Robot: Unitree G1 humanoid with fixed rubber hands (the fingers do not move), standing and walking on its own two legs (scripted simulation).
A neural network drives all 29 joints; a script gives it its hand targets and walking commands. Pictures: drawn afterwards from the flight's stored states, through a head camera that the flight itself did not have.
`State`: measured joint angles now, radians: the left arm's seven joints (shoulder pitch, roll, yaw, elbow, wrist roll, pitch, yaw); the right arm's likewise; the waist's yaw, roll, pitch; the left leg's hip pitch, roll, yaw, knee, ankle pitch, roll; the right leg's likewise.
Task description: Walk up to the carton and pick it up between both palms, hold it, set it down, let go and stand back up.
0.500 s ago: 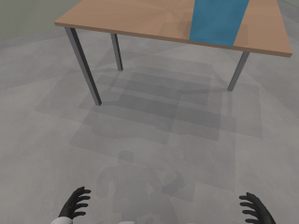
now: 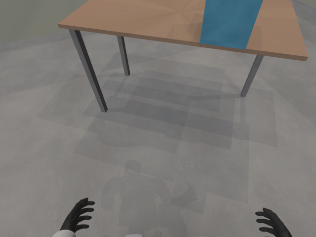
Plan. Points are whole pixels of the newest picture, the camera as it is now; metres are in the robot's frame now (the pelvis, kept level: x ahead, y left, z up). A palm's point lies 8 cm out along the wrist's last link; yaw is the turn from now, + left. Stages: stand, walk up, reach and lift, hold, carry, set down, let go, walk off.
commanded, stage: stand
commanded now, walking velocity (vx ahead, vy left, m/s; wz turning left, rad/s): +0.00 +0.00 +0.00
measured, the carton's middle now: (231, 6) +0.96 -0.26 +0.13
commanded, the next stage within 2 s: none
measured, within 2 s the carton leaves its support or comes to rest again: neither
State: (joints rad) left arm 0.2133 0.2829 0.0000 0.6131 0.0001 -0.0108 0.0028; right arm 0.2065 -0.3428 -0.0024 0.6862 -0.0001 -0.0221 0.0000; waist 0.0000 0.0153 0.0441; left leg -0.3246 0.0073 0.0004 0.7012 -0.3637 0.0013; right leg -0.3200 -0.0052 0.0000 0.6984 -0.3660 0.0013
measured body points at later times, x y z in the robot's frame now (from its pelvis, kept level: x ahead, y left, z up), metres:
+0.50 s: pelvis -0.01 +0.00 +0.00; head +0.00 -0.01 +0.45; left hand +0.13 +0.26 -0.09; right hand +0.12 -0.28 -0.10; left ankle +0.01 +0.12 -0.72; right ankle +0.00 -0.12 -0.72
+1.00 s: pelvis -0.02 -0.01 +0.00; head -0.01 -0.01 +0.45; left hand +0.11 +0.26 -0.10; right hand +0.10 -0.29 -0.11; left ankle +0.01 +0.12 -0.72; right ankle +0.00 -0.12 -0.72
